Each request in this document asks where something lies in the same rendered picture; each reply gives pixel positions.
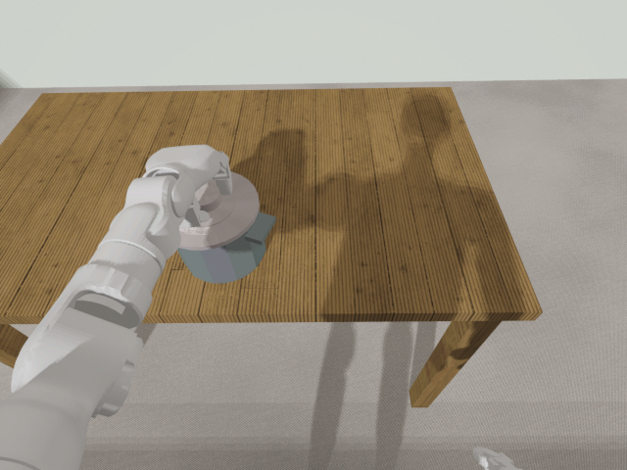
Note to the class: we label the table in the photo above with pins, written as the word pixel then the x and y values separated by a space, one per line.
pixel 384 211

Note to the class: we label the lid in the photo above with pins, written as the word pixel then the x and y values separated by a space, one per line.
pixel 231 219

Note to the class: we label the left robot forearm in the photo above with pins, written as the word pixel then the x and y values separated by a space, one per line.
pixel 117 282

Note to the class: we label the right robot hand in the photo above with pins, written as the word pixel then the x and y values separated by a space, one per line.
pixel 491 460

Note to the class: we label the pot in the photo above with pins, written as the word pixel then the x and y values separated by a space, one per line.
pixel 233 261

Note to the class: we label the left robot hand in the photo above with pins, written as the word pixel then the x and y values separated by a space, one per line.
pixel 201 163

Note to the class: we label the left robot upper arm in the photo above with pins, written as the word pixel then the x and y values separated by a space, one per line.
pixel 84 367

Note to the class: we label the knob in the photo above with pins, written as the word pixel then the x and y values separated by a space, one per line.
pixel 208 196

